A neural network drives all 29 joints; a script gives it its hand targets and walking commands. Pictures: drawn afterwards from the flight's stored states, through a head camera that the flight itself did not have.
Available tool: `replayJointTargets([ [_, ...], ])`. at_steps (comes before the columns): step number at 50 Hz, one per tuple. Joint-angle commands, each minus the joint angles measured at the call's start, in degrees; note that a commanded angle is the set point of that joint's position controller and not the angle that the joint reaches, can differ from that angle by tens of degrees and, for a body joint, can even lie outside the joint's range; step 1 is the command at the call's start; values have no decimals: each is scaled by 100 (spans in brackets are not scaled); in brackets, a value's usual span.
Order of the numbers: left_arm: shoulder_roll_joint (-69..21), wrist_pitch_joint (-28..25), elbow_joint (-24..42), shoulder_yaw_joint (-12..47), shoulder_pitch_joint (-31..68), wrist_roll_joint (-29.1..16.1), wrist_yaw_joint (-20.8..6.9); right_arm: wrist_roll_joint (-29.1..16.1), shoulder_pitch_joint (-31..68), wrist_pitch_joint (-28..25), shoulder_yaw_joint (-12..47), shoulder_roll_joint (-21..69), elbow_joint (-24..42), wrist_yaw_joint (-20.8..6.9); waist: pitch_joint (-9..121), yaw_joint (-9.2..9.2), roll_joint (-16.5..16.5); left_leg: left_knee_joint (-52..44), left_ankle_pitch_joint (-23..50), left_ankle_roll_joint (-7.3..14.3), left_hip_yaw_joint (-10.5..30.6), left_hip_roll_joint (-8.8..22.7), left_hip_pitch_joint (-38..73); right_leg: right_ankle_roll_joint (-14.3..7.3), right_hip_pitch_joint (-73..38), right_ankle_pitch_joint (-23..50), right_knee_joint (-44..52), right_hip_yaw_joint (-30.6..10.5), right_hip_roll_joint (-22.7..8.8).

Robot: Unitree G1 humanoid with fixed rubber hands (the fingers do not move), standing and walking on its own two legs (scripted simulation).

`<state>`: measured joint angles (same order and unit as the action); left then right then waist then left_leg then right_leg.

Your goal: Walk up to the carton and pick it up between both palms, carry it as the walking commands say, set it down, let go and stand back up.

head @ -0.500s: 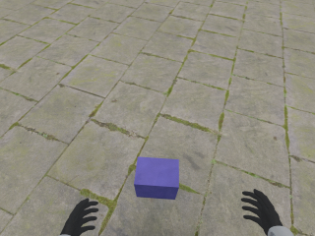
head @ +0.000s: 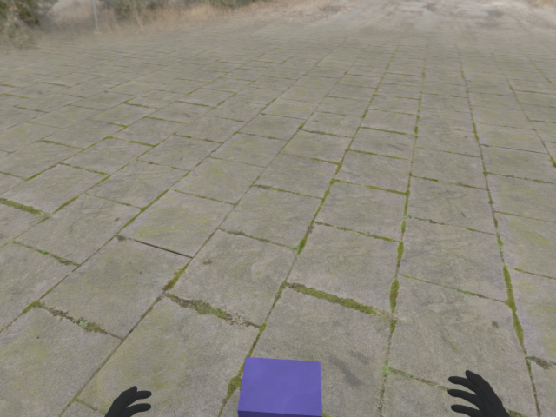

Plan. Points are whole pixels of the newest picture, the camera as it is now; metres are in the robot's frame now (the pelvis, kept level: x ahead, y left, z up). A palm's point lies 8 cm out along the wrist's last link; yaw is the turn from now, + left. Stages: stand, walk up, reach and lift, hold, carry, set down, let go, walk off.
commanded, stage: stand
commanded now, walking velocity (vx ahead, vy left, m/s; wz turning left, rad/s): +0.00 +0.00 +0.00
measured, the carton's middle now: (281, 402) +0.47 +0.03 -0.65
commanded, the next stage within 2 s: none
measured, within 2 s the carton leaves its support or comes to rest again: neither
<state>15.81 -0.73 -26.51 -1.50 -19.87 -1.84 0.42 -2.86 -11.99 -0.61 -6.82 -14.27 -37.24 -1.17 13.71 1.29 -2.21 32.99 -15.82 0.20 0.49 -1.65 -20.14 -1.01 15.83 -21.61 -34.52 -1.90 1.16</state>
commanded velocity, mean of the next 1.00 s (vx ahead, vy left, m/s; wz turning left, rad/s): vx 0.00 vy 0.00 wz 0.00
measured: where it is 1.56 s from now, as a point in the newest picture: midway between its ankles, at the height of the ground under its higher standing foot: outside the picture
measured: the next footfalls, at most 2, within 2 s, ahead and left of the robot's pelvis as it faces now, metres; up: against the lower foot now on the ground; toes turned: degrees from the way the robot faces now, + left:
none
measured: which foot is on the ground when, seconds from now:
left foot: down 0.00-1.00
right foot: down 0.00-1.00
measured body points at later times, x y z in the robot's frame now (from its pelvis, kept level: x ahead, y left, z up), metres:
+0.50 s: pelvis -0.03 +0.01 +0.00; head -0.08 +0.02 +0.45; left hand +0.10 +0.28 -0.07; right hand +0.14 -0.27 -0.07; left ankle +0.01 +0.12 -0.73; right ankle -0.04 -0.11 -0.73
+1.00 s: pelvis -0.03 +0.01 +0.00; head -0.09 +0.02 +0.45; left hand +0.09 +0.28 -0.07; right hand +0.12 -0.27 -0.07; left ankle +0.01 +0.12 -0.73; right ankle -0.04 -0.11 -0.73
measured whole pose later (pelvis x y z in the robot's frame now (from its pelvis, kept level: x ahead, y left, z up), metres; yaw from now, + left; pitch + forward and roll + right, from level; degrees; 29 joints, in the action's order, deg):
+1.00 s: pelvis -0.03 +0.01 +0.00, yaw +0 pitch +0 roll +0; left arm 17.6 -2.9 -28.6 -1.6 -22.3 -1.7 1.0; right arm -2.8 -12.0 -2.8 -6.8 -15.7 -43.6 -0.4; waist 7.9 1.3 -1.5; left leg 33.5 -13.4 0.9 0.5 -1.6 -20.1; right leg -0.3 15.6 -18.9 -34.5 -1.9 1.2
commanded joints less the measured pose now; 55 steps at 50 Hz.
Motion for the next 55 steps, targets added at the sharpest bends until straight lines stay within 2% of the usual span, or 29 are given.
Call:
replayJointTargets([
  [1, 1270, -253, -147, -448, 432, 572, 99, 668, 594, -210, -112, -1237, 360, 69, -673, -143, 101, -219, 1035, 121, 319, 521, 716, -1, 266, 1401, 799, -491, -415],
  [2, 1258, -244, -127, -456, 315, 548, 101, 695, 691, -238, -135, -1330, 418, 73, -740, -82, 296, -252, 862, 142, 359, 498, 685, -17, 303, 1284, 795, -503, -396],
  [3, 1294, -267, -120, -459, 408, 571, 110, 640, 659, -250, -52, -1175, 365, 72, -710, -111, 57, -297, 740, 189, 423, 502, 594, -43, 234, 1194, 796, -565, -450],
  [4, 1185, -268, -139, -464, 347, 573, 84, 662, 648, -285, -97, -1303, 319, 73, -604, -80, 361, -304, 540, 135, 456, 532, 594, -50, 261, 1014, 799, -641, -461],
  [5, 1159, -259, -112, -401, 331, 565, 68, 667, 637, -292, -131, -1381, 277, 79, -793, -126, 348, -385, 102, 169, 522, 510, 536, -66, 354, 900, 837, -582, -466],
  [6, 1334, -270, -141, -451, 341, 593, 102, 661, 695, -286, -78, -1263, 263, 74, -736, -134, 178, -412, 159, 213, 638, 568, 596, -85, 407, 693, 794, -601, -468],
  [7, 1294, -307, -175, -471, 404, 571, 99, 701, 751, -314, -108, -1255, 311, 82, -902, -100, 344, -318, 352, 232, 517, 551, 543, -112, 513, 714, 868, -634, -484],
  [9, 1348, -276, -161, -492, 205, 573, 104, 690, 447, -302, -107, -1425, 101, 76, -879, -86, 30, -378, 556, 237, 620, 575, 584, -133, 407, 867, 791, -621, -471],
  [10, 1286, -283, -186, -444, 95, 529, 98, 684, 400, -306, -126, -1377, 108, 89, -975, -119, 422, -344, 633, 256, 618, 521, 587, -115, 516, 833, 839, -678, -441],
  [11, 1240, -319, -153, -417, 95, 572, 106, 693, 597, -336, -141, -1457, 139, 74, -962, -97, 147, -326, 377, 257, 626, 523, 630, -145, 592, 675, 847, -674, -483],
  [12, 1269, -318, -197, -409, 78, 558, 88, 710, 489, -362, -125, -1342, 111, 72, -984, -113, 339, -351, 246, 279, 706, 550, 596, -154, 573, 475, 869, -766, -480],
  [16, 1338, -300, -203, -424, 60, 539, 90, 656, 626, -365, -118, -1398, 26, 93, -872, -68, 251, -514, 290, 227, 717, 596, 634, -130, 445, 635, 780, -627, -431],
  [18, 1337, -264, -218, -407, 124, 530, 93, 698, 621, -378, -151, -1470, 41, 119, -1111, -42, 456, -590, 103, 298, 846, 644, 410, -127, 474, 594, 720, -609, -413],
  [19, 1182, -308, -223, -409, 59, 558, 88, 675, 404, -370, -165, -1521, -77, 127, -1064, -92, 78, -545, -5, 319, 905, 647, 437, -134, 455, 473, 703, -621, -400],
  [21, 1338, -311, -260, -421, -33, 544, 91, 686, 616, -367, -149, -1505, -63, 128, -1064, -68, 411, -605, -123, 304, 974, 675, 542, -125, 613, 364, 700, -665, -358],
  [25, 1312, -367, -275, -421, 129, 589, 107, 621, 488, -337, -110, -1351, -120, 102, -928, -182, -23, -276, 561, 265, 653, 534, 664, -110, 531, 717, 923, -757, -505],
  [28, 1350, -319, -242, -449, 79, 528, 141, 640, 535, -371, -112, -1416, -112, 107, -943, -99, 438, -370, 840, 281, 825, 623, 834, -115, 505, 912, 757, -620, -453],
  [31, 1355, -348, -327, -413, 96, 511, 129, 605, 681, -349, -140, -1384, -131, 132, -870, -83, 335, -357, 756, 304, 741, 642, 821, -102, 501, 844, 704, -614, -463],
  [32, 1302, -365, -295, -380, 118, 558, 133, 590, 500, -337, -115, -1395, -182, 109, -952, -120, 42, -393, 825, 296, 769, 589, 710, -135, 369, 815, 748, -584, -437],
  [35, 1416, -338, -321, -450, 174, 539, 129, 614, 522, -369, -133, -1489, -210, 88, -903, -113, 260, -318, 492, 291, 723, 582, 740, -145, 465, 551, 875, -708, -519],
  [41, 1309, -397, -281, -385, 194, 560, 116, 604, 590, -382, -95, -1477, -248, 105, -1101, -146, 166, -320, 584, 351, 846, 621, 584, -173, 389, 846, 800, -715, -502],
  [42, 1343, -385, -415, -392, 5, 496, 100, 609, 443, -368, -98, -1536, -331, 118, -927, -94, 356, -369, 581, 370, 805, 605, 729, -162, 336, 873, 865, -758, -553],
  [43, 1361, -418, -407, -383, 14, 519, 97, 607, 410, -347, -117, -1522, -295, 106, -951, -166, -14, -455, 520, 323, 729, 574, 820, -188, 412, 729, 876, -717, -554],
  [46, 1268, -424, -321, -382, 189, 508, 99, 637, 572, -435, -107, -1567, -264, 93, -1083, -31, 366, -520, 586, 357, 977, 732, 655, -133, 499, 605, 712, -605, -453],
  [47, 1354, -414, -417, -407, -56, 508, 103, 571, 580, -390, -86, -1497, -271, 70, -893, -70, 196, -532, 426, 336, 935, 648, 719, -163, 316, 673, 753, -632, -467],
  [49, 1404, -440, -430, -401, 18, 522, 104, 586, 568, -395, -85, -1507, -336, 97, -892, -130, 296, -380, 681, 325, 739, 606, 855, -188, 416, 791, 850, -790, -588],
  [51, 1391, -419, -369, -380, 92, 530, 109, 560, 601, -437, -61, -1408, -266, 100, -1201, -81, 203, -541, 659, 335, 995, 707, 661, -191, 473, 876, 762, -695, -512],
  [52, 1383, -407, -427, -421, 181, 524, 116, 574, 752, -417, -76, -1519, -269, 83, -1012, -98, 545, -531, 543, 346, 879, 681, 714, -194, 376, 776, 726, -615, -483],
  [55, 1311, -444, -426, -381, -7, 525, 77, 566, 475, -409, -94, -1511, -285, 96, -1227, -126, 365, -679, 116, 371, 1026, 697, 530, -249, 411, 706, 745, -739, -500],
])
